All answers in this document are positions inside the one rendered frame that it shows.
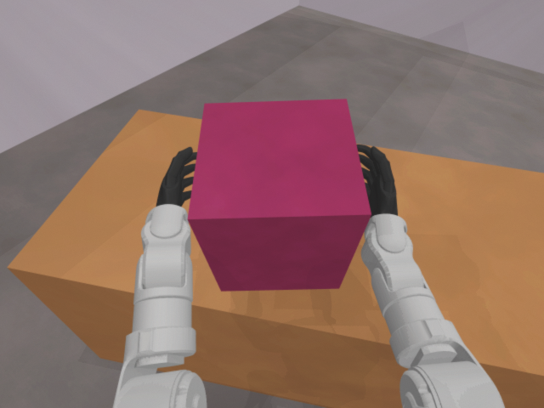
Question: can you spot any left robot forearm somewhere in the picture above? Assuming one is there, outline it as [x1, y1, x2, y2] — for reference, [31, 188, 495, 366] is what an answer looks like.
[113, 204, 196, 408]

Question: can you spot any right robot forearm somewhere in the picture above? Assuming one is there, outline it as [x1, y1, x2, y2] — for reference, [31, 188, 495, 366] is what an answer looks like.
[361, 213, 505, 408]

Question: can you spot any robot right upper arm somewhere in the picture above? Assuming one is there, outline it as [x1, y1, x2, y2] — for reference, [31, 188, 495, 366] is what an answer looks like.
[399, 361, 503, 408]

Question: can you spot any left robot hand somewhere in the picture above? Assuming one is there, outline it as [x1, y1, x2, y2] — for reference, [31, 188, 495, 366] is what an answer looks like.
[156, 147, 197, 207]

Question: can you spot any right robot hand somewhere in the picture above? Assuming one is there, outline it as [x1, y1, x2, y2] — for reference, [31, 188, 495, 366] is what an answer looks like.
[357, 144, 398, 217]

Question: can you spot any pedestal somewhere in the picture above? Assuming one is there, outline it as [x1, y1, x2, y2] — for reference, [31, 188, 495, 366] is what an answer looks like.
[7, 110, 544, 408]

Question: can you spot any robot left upper arm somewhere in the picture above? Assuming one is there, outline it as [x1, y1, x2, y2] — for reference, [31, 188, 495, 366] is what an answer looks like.
[114, 370, 207, 408]

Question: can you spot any carton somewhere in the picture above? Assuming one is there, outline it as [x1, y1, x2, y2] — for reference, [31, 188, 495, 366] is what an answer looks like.
[188, 99, 371, 292]

